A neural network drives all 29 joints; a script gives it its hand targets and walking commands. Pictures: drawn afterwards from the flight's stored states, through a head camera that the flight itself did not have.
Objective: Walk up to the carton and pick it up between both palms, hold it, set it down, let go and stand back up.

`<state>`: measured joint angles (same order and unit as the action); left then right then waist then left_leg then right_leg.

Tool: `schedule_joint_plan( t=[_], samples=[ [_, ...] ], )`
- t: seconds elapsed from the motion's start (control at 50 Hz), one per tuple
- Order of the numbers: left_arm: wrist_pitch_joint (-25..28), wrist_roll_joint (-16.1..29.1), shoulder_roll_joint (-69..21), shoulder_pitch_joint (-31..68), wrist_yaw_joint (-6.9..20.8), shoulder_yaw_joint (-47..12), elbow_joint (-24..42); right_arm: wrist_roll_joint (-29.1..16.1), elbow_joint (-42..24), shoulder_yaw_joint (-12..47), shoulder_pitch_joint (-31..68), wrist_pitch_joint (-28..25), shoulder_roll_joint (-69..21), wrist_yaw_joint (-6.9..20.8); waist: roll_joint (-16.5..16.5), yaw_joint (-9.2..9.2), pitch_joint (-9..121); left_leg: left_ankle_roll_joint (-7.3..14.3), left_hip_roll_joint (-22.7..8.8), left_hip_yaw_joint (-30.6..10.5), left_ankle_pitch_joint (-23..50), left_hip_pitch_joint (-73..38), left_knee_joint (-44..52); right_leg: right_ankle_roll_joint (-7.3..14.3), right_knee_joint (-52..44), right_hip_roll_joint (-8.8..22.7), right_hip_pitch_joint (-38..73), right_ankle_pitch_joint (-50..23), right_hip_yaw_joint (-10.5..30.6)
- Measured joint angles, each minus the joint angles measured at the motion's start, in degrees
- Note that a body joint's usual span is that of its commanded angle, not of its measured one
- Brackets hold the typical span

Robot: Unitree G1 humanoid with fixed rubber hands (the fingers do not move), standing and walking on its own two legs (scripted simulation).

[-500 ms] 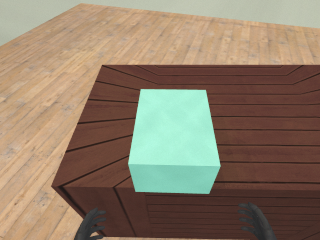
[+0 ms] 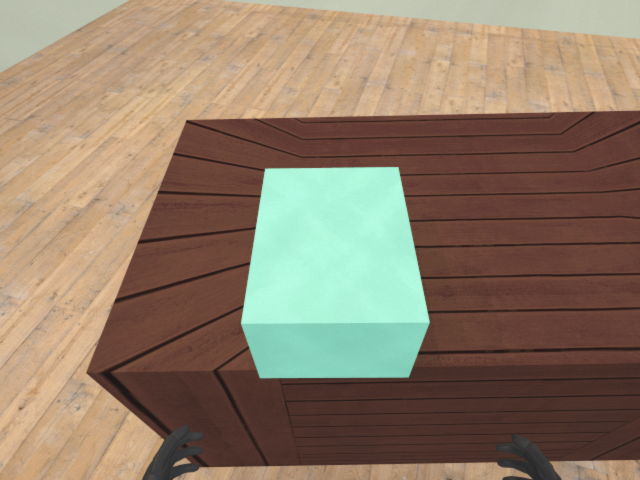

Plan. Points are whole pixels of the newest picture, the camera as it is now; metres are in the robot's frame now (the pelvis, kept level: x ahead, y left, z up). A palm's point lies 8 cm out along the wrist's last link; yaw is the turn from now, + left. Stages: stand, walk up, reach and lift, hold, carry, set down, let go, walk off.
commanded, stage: stand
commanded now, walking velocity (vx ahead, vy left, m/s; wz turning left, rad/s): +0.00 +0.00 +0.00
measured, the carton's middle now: (332, 267) +0.44 +0.01 -0.03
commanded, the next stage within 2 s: none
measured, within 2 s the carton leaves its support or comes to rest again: neither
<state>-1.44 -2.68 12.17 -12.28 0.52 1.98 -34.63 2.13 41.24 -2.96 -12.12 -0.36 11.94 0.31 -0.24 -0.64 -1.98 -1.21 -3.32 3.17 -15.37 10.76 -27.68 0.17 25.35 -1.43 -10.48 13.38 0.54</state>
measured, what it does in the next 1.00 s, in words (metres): stands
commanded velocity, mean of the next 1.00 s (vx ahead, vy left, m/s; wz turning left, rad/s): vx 0.00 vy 0.00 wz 0.00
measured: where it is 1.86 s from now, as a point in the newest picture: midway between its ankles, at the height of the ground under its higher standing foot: outside the picture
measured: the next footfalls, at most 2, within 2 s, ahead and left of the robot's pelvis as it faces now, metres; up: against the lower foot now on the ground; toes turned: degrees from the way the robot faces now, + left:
none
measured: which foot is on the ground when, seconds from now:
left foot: down 0.00-1.00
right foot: down 0.00-1.00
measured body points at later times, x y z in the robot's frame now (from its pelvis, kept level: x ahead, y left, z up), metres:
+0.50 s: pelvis -0.02 +0.01 +0.00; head -0.02 +0.01 +0.45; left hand +0.04 +0.25 -0.14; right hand +0.01 -0.25 -0.14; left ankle -0.01 +0.13 -0.74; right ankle +0.00 -0.12 -0.74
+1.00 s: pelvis -0.02 +0.01 +0.00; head -0.02 +0.01 +0.45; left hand -0.02 +0.23 -0.16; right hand -0.06 -0.22 -0.15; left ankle -0.01 +0.13 -0.74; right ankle +0.00 -0.12 -0.74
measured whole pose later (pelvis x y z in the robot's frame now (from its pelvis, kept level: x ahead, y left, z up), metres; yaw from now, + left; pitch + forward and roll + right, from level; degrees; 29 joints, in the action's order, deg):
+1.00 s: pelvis -0.02 +0.01 +0.00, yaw -1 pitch -1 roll +0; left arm 0.8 -0.9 8.5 -19.8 -1.6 0.8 -61.2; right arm 0.8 65.8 -1.8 -19.7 0.4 8.3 -1.2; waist -0.9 0.3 -0.2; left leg 0.0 -1.7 4.7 -11.6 10.6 -22.8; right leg -0.5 23.4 0.0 -12.0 10.8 2.0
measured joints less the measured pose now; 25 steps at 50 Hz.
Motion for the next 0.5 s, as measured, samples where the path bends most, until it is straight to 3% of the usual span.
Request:
schedule_joint_plan(
  t=[0.1, 0.5],
  samples=[
    [0.7, 0.71, -0.04, -2.38, 0.25, 0.8, -3.63, -0.44, 3.03, -0.29, -2.41, 2.08, 0.5, 0.6, -0.44, 0.46, 0.91, 0.03, -0.37, 0.16, -0.87, 1.81, -1.86, 0.16, 1.42, -0.33, -1.73, 0.48, 0.21],
    [1.96, 1.14, -0.99, -5.7, -1.26, 0.33, -15.03, -0.54, 13.79, -0.26, -5.67, 0.73, -0.04, -0.74, -0.73, 0.38, 1.41, 1.13, 1.73, 1.15, 3.24, -0.18, 3.81, -0.65, -0.86, 1.57, -1.39, -1.84, 1.11]
  ],
)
